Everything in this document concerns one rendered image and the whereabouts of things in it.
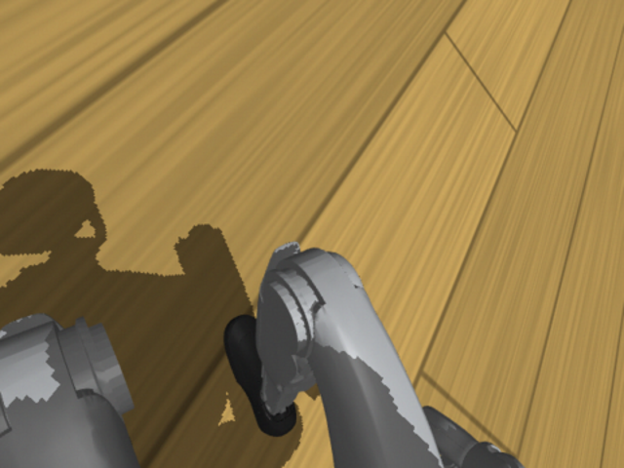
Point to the right robot foot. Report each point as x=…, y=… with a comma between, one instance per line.
x=240, y=347

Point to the right robot hand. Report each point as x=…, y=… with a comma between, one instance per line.
x=453, y=442

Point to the right robot arm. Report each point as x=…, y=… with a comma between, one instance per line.
x=487, y=455

